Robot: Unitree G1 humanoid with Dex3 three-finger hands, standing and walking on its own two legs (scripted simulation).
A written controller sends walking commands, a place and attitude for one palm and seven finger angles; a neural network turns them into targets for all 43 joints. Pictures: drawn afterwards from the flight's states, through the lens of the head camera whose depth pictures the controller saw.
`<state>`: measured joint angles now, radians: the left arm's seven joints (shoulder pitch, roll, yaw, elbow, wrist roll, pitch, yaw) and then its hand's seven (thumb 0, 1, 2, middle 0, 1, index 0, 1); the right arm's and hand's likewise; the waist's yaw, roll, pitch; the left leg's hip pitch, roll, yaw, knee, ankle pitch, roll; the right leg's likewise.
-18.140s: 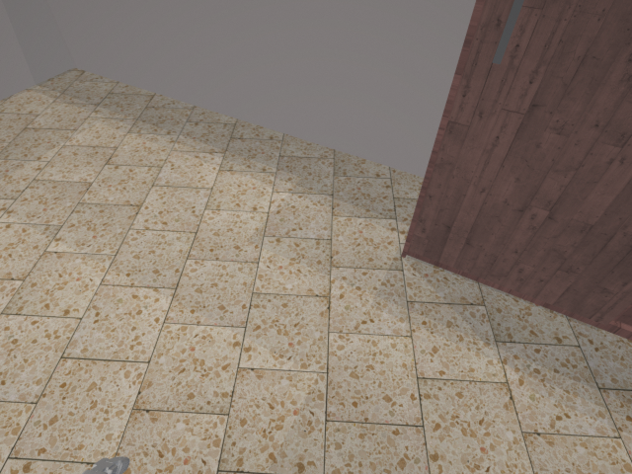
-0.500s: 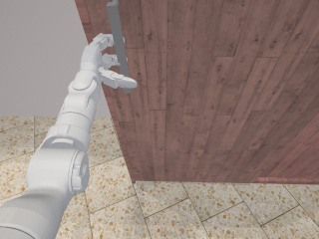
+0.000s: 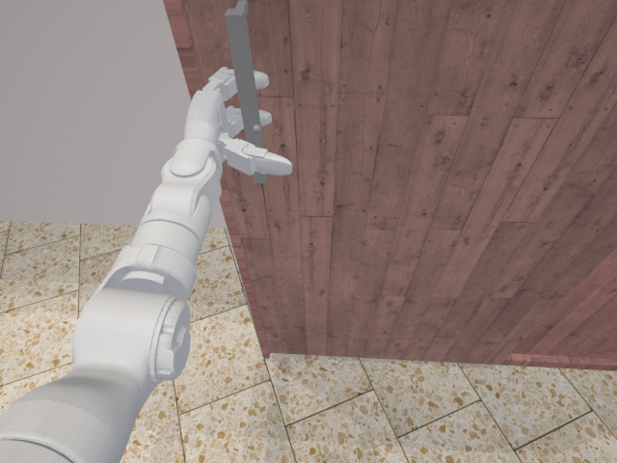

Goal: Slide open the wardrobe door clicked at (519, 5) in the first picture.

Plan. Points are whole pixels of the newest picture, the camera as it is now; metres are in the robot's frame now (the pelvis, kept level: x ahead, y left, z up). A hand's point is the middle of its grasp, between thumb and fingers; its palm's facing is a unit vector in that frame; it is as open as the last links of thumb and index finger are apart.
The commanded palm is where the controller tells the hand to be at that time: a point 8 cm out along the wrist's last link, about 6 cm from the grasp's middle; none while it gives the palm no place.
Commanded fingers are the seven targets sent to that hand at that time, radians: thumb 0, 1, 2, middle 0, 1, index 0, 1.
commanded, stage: slide the fingers in behind the handle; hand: left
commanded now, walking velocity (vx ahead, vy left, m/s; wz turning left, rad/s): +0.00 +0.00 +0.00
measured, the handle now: (252, 103) +0.53 +0.07 +0.21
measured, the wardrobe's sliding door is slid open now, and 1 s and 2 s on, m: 0.00 0.00 0.00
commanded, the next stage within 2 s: grip the handle and tug to test in 0.88 s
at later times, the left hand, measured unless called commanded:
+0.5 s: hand (268, 129) +0.47 +0.05 +0.20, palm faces -0.09 -1.00 -0.02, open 14.0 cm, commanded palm +0.45 +0.10 +0.21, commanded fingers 0.00 -0.50 0.30 -0.30 -1.20 -0.30 -1.20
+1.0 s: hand (267, 129) +0.47 +0.05 +0.20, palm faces -0.09 -1.00 -0.01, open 14.2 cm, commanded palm +0.45 +0.10 +0.21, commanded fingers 0.00 -0.41 0.34 -0.31 -1.21 -0.31 -1.21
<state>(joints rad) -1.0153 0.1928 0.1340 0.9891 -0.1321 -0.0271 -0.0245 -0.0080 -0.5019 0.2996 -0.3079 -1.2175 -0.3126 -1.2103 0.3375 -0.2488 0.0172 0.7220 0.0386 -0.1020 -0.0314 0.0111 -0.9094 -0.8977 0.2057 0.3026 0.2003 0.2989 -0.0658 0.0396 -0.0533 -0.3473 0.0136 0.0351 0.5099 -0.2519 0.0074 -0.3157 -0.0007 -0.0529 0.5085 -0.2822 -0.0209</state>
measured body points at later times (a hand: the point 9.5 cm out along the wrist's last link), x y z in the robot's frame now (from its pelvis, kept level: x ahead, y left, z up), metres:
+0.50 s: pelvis +0.00 +0.00 +0.00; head +0.02 -0.02 +0.45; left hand +0.47 +0.10 +0.20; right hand +0.08 -0.25 -0.12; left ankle +0.00 +0.12 -0.74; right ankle -0.02 -0.10 -0.74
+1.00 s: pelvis +0.01 +0.00 +0.00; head +0.03 -0.02 +0.45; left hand +0.47 +0.10 +0.20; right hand +0.10 -0.25 -0.12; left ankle +0.00 +0.12 -0.74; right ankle -0.02 -0.10 -0.74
